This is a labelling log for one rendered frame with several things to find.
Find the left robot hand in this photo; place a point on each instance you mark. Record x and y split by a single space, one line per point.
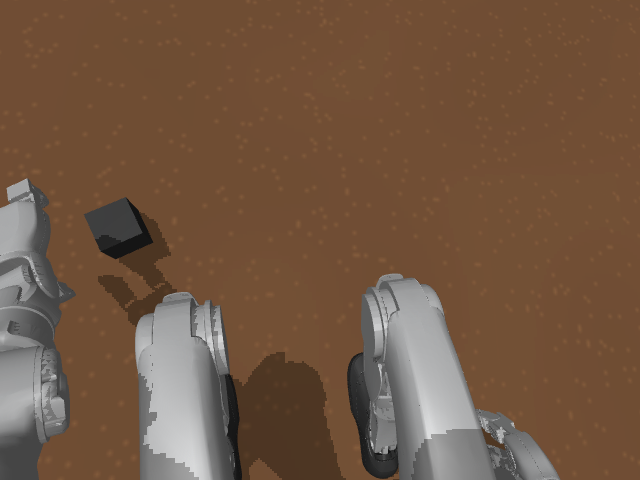
25 226

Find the right robot foot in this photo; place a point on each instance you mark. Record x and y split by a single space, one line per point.
378 465

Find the left robot arm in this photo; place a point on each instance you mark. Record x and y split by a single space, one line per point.
34 392

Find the cube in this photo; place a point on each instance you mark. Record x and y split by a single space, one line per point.
118 228

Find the right robot hand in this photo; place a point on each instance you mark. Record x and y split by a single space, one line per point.
523 458

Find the left robot foot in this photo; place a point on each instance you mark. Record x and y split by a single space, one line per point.
233 428

